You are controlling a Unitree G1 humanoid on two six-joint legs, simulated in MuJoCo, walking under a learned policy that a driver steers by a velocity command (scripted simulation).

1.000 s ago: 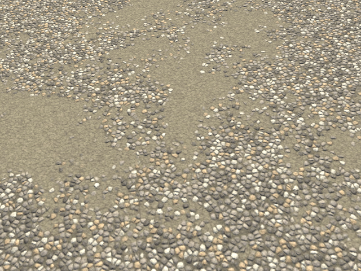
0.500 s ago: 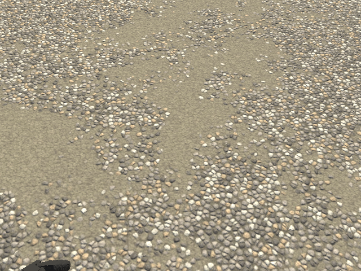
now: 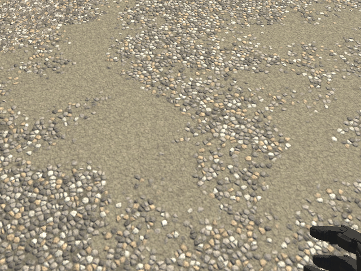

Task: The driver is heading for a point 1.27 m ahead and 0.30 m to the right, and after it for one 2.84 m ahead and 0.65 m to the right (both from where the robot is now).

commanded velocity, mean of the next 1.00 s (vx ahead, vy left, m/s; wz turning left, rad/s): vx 0.50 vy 0.00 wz -0.34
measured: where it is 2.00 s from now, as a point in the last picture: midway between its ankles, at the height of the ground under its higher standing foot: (273, 132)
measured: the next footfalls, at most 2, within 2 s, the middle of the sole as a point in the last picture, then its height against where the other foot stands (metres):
right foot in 0.54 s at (244, 261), level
left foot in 1.02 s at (214, 177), level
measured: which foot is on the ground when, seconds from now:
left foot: down 0.00-0.56, up 0.58-1.00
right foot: down 0.00-0.00, up 0.02-0.52, down 0.54-1.00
